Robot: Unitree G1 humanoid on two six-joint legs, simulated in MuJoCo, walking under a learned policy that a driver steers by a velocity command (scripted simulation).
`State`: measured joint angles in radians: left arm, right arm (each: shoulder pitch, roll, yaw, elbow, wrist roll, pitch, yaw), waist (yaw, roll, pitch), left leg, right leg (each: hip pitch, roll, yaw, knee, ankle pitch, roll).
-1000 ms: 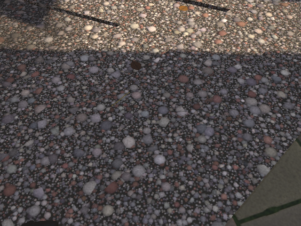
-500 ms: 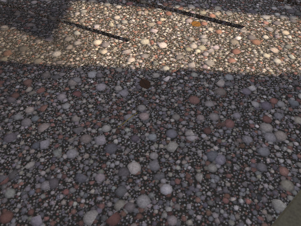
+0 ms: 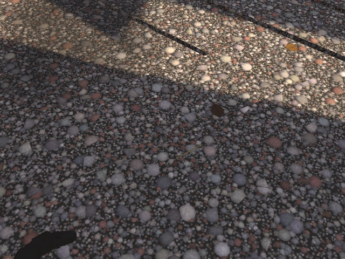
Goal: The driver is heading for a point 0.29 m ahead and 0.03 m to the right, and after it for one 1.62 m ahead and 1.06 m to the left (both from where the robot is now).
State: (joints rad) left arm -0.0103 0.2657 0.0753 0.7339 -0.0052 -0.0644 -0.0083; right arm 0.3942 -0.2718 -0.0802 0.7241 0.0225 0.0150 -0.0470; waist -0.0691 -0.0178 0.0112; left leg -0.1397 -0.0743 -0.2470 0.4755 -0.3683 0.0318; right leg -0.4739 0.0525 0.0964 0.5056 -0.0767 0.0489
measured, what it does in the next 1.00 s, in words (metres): steps on the spot, turning left: right foot, then left foot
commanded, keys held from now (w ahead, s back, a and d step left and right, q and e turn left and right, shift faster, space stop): q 0.06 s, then no key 0.20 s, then q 0.74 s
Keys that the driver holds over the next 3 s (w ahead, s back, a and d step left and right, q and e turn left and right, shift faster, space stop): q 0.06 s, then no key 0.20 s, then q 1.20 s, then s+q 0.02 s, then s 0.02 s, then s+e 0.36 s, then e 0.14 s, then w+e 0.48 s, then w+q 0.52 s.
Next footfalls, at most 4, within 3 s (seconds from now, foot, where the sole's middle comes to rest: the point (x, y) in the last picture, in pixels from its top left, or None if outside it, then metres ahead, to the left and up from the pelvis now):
0.02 right None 0.15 -0.12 -0.77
0.42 left None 0.09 0.12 -0.77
0.82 right None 0.16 -0.11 -0.77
1.26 left None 0.03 0.13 -0.77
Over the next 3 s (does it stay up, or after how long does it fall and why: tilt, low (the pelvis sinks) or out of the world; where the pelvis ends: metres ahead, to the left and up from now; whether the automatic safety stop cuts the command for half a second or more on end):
stays up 0.37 0.00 -0.01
